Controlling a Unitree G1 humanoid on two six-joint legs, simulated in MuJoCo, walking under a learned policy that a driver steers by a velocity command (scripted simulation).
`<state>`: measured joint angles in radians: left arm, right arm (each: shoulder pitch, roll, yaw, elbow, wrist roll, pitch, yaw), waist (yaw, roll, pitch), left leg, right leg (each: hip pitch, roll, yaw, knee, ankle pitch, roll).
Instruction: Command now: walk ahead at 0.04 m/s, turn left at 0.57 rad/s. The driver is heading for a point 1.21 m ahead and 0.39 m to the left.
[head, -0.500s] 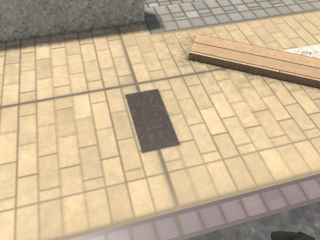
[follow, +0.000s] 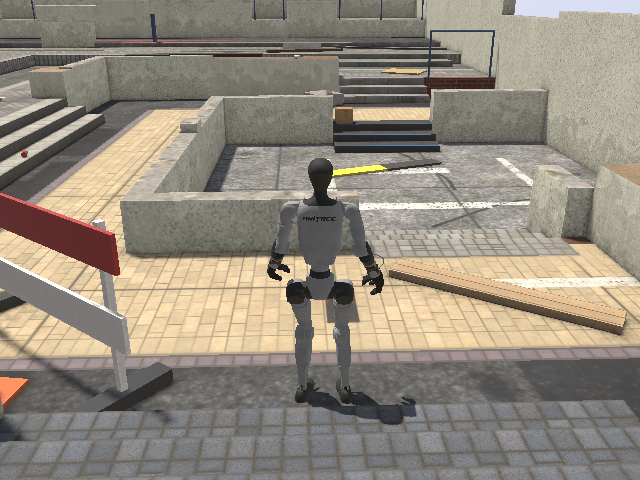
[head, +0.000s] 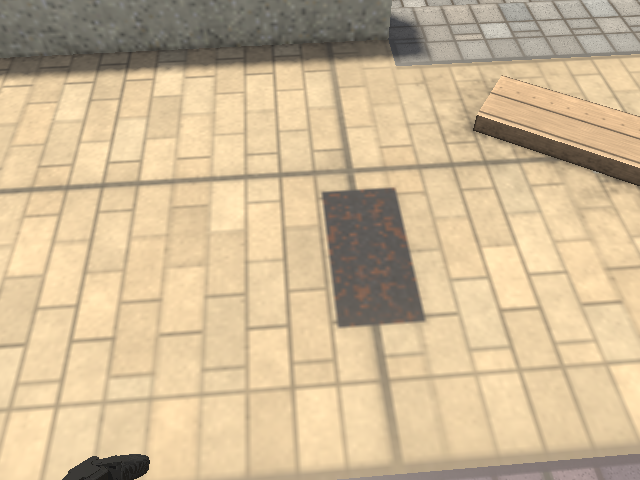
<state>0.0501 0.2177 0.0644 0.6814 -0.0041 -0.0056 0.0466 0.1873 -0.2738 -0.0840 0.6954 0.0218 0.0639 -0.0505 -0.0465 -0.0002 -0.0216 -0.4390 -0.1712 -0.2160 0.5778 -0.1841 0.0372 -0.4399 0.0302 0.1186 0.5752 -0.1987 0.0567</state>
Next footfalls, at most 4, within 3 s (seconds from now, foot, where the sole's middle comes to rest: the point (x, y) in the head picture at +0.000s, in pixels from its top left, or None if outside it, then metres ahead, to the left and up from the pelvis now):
0.46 left None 0.01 0.13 -0.76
0.90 right None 0.15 -0.06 -0.76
1.58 right None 0.15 -0.10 -0.76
2.02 left None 0.14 0.13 -0.76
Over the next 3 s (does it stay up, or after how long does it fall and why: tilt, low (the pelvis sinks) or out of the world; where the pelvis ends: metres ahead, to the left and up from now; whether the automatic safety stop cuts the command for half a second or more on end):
stays up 0.38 0.14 0.00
